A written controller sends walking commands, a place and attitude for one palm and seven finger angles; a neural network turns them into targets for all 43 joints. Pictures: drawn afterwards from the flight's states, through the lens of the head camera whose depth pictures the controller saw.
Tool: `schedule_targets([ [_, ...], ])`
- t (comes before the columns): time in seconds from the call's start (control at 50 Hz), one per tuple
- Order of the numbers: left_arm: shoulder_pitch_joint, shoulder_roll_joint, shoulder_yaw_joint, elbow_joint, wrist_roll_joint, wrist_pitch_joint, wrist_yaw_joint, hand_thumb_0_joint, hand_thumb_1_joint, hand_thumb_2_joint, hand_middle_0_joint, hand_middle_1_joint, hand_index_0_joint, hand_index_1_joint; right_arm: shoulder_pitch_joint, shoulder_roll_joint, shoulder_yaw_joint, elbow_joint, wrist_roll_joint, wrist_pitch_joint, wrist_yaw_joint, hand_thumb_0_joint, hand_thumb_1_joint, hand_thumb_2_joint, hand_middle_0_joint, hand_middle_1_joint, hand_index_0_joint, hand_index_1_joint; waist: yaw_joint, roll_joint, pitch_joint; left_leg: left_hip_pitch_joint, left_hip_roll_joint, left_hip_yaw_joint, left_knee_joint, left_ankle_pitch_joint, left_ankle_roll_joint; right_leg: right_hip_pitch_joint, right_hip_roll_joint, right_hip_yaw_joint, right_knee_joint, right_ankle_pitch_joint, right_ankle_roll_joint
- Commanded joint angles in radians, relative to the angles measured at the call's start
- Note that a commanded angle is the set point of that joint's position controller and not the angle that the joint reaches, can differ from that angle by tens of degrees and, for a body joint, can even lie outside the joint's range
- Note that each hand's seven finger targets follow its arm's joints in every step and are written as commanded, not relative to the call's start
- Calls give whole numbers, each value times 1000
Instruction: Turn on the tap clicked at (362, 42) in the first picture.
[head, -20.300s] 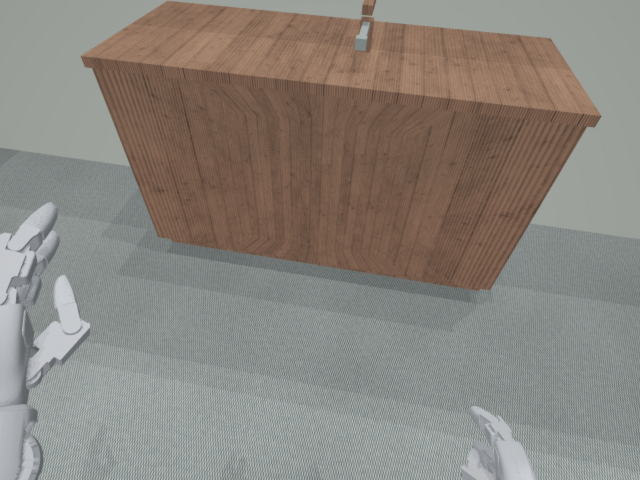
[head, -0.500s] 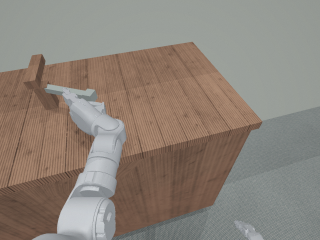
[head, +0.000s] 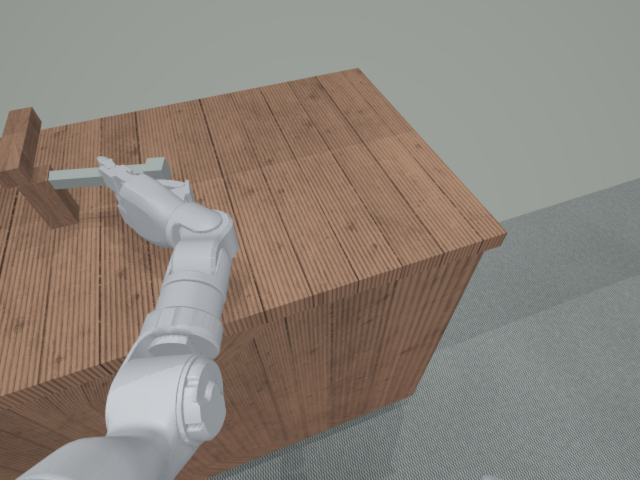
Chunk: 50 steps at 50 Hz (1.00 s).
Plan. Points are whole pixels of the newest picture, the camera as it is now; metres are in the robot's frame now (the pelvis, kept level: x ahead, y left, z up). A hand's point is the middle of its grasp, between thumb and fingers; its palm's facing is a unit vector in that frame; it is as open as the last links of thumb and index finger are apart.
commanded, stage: lift the hand up off the lever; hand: left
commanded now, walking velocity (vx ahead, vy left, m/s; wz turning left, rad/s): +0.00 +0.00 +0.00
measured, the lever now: (157, 172) +0.49 +0.22 +0.13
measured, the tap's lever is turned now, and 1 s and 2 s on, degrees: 76 76 76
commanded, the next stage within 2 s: none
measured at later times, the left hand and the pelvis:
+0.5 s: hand (169, 186) +0.45 +0.19 +0.15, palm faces +0.80 -0.60 -0.10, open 7.8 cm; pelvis +0.01 +0.01 +0.01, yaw +0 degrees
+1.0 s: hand (165, 181) +0.43 +0.18 +0.16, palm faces +0.78 -0.62 -0.09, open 7.8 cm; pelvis +0.01 +0.01 +0.01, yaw +0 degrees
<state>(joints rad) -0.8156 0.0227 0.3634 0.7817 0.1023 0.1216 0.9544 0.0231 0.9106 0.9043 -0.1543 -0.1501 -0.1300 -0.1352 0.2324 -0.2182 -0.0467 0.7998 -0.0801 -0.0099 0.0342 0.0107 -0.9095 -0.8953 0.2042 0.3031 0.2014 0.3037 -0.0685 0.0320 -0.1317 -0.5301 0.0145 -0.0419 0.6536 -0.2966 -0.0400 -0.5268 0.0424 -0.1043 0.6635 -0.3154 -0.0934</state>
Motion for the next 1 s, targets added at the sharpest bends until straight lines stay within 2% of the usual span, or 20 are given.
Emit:
schedule_targets([
  [0.0, -409, 128, -51, -260, 26, -42, -2, 0, 900, 900, -150, -150, -150, -150, -50, -109, -34, -125, 6, -37, 0, 0, -900, -900, 200, 300, 200, 300, 18, -85, -351, 101, -25, 51, -39, 211, 53, 279, -71, 71, -111, 350, 98],
  [0.08, -390, 153, -32, -298, 21, -28, -6, 0, 900, 900, -150, -150, -150, -150, -63, -111, -36, -125, 8, -40, -2, 0, -900, -900, 200, 300, 200, 300, 28, -101, -332, 107, -24, 50, -49, 211, 53, 294, -70, 69, -123, 347, 97],
  [0.14, -386, 122, -68, -330, 22, -13, -11, 0, 900, 900, -150, -150, -150, -150, -74, -103, -31, -128, 10, -42, -1, 0, -900, -900, 200, 300, 200, 300, 26, -74, -321, 127, -23, 58, -54, 219, 51, 294, -72, 70, -131, 351, 97],
  [0.18, -372, 135, -57, -369, 23, -8, -12, 0, 900, 900, -150, -150, -150, -150, -82, -105, -34, -130, 10, -44, -2, 0, -900, -900, 200, 300, 200, 300, 37, -61, -339, 150, -22, 56, -55, 244, 51, 305, -68, 65, -126, 361, 90],
  [0.2, -364, 106, -86, -388, 22, -5, -15, 0, 900, 900, -150, -150, -150, -150, -83, -100, -32, -134, 11, -46, 0, 0, -900, -900, 200, 300, 200, 300, 37, -59, -344, 164, -22, 57, -56, 261, 49, 308, -67, 61, -122, 377, 90],
  [0.26, -344, 94, -100, -362, 13, 21, -23, 0, 900, 900, -150, -150, -150, -150, -98, -101, -28, -130, 15, -46, -2, 0, -900, -900, 200, 300, 200, 300, 31, -101, -285, 152, -22, 55, -62, 235, 48, 294, -71, 61, -141, 355, 95],
  [0.32, -397, 85, -118, -377, 7, 29, -32, 0, 900, 900, -150, -150, -150, -150, -119, -99, -24, -126, 19, -48, -10, 0, -900, -900, 200, 300, 200, 300, 22, -89, -265, 168, -22, 52, -70, 216, 50, 273, -71, 64, -154, 305, 92],
  [0.4, -405, 91, -115, -387, 11, 34, -31, 0, 900, 900, -150, -150, -150, -150, -128, -94, -21, -125, 19, -48, -13, 0, -900, -900, 200, 300, 200, 300, 33, -62, -288, 192, -24, 51, -74, 235, 48, 277, -66, 58, -147, 296, 84],
  [0.46, -372, 77, -123, -415, 8, 45, -33, 0, 900, 900, -150, -150, -150, -150, -127, -93, -22, -133, 17, -46, -11, 0, -900, -900, 200, 300, 200, 300, 42, -62, -327, 212, -24, 53, -67, 288, 43, 311, -70, 58, -133, 387, 87],
  [0.48, -335, 96, -99, -409, 4, 52, -37, 0, 900, 900, -150, -150, -150, -150, -130, -95, -24, -136, 19, -41, -13, 0, -900, -900, 200, 300, 200, 300, 59, -65, -330, 209, -24, 48, -73, 303, 41, 325, -67, 52, -128, 398, 82],
  [0.54, -354, 68, -127, -386, -6, 76, -46, 0, 900, 900, -150, -150, -150, -150, -142, -95, -17, -135, 25, -37, -15, 0, -900, -900, 200, 300, 200, 300, 41, -100, -275, 199, -23, 49, -83, 273, 43, 308, -73, 54, -149, 373, 90],
  [0.58, -349, 96, -101, -425, -12, 76, -46, 0, 900, 900, -150, -150, -150, -150, -152, -97, -19, -140, 25, -37, -19, 0, -900, -900, 200, 300, 200, 300, 58, -88, -299, 215, -24, 45, -89, 292, 44, 326, -68, 52, -147, 377, 84],
  [0.62, -356, 58, -140, -454, -6, 80, -46, 0, 900, 900, -150, -150, -150, -150, -155, -89, -18, -141, 24, -40, -15, 0, -900, -900, 200, 300, 200, 300, 54, -75, -305, 232, -22, 48, -84, 311, 41, 323, -66, 49, -143, 389, 82],
  [0.66, -372, 68, -136, -432, -2, 91, -44, 0, 900, 900, -150, -150, -150, -150, -155, -90, -16, -132, 25, -41, -15, 0, -900, -900, 200, 300, 200, 300, 47, -92, -276, 217, -22, 45, -88, 283, 41, 312, -68, 51, -154, 356, 85],
  [0.74, -370, 53, -154, -493, -5, 94, -46, 0, 900, 900, -150, -150, -150, -150, -163, -88, -19, -137, 25, -47, -12, 0, -900, -900, 200, 300, 200, 300, 58, -53, -310, 256, -20, 47, -90, 324, 37, 327, -61, 45, -147, 369, 75],
  [0.84, -323, 42, -153, -465, -24, 124, -50, 0, 900, 900, -150, -150, -150, -150, -178, -90, -15, -136, 29, -47, -13, 0, -900, -900, 200, 300, 200, 300, 62, -103, -265, 240, -22, 46, -109, 291, 38, 329, -62, 43, -170, 335, 80],
  [0.88, -332, 94, -111, -473, -27, 125, -51, 0, 900, 900, -150, -150, -150, -150, -187, -95, -15, -133, 33, -45, -20, 0, -900, -900, 200, 300, 200, 300, 74, -100, -268, 231, -23, 41, -122, 277, 39, 344, -61, 46, -177, 310, 77],
  [0.9, -357, 59, -146, -494, -22, 127, -50, 0, 900, 900, -150, -150, -150, -150, -195, -88, -11, -135, 32, -48, -17, 0, -900, -900, 200, 300, 200, 300, 68, -65, -261, 244, -24, 49, -118, 282, 40, 334, -63, 50, -179, 316, 77],
  [0.96, -359, 61, -145, -491, -15, 134, -42, 0, 900, 900, -150, -150, -150, -150, -192, -86, -12, -131, 28, -54, -14, 0, -900, -900, 200, 300, 200, 300, 67, -79, -268, 245, -23, 50, -117, 278, 38, 336, -63, 50, -182, 314, 80],
  [0.98, -345, 89, -120, -494, -17, 133, -44, 0, 900, 900, -150, -150, -150, -150, -193, -89, -14, -131, 30, -51, -16, 0, -900, -900, 200, 300, 200, 300, 78, -82, -275, 246, -22, 45, -124, 286, 37, 347, -59, 46, -178, 312, 75],
])
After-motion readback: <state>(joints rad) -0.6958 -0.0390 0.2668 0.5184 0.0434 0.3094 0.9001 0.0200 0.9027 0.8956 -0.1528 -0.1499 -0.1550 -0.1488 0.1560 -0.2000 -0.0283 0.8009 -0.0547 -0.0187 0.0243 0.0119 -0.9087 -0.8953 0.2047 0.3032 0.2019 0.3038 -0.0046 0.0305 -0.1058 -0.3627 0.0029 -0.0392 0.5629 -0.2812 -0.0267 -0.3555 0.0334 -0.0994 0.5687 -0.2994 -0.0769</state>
